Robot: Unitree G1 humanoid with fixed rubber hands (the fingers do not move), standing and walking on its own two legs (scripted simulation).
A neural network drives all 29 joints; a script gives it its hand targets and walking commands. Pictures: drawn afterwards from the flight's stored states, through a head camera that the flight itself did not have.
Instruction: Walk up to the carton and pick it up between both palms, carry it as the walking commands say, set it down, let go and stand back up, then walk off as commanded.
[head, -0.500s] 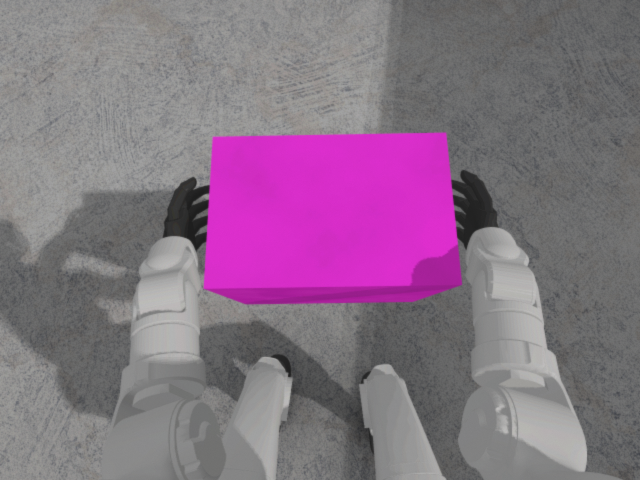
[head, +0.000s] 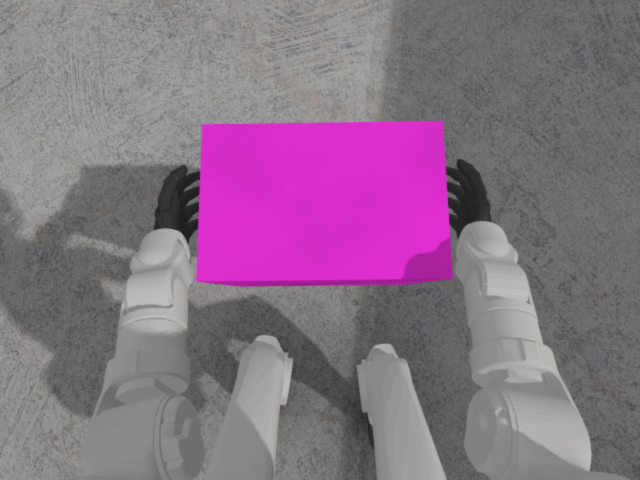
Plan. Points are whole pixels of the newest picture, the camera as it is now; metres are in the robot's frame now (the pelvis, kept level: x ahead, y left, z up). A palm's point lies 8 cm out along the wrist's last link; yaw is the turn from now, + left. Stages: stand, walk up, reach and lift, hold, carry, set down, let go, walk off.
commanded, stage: set down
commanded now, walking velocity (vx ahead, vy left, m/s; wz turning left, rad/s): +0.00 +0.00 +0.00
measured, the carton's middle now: (322, 219) +0.43 +0.01 -0.17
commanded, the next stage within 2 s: none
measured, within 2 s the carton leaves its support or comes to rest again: neither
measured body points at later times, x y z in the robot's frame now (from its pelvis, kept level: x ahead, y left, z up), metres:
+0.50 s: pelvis -0.04 +0.01 -0.09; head +0.25 +0.02 +0.26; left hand +0.43 +0.20 -0.21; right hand +0.45 -0.18 -0.20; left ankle +0.09 +0.14 -0.57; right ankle +0.06 -0.13 -0.57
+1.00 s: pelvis -0.05 +0.00 -0.15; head +0.27 -0.01 +0.17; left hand +0.44 +0.20 -0.28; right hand +0.46 -0.18 -0.29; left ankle +0.09 +0.14 -0.57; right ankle +0.06 -0.13 -0.57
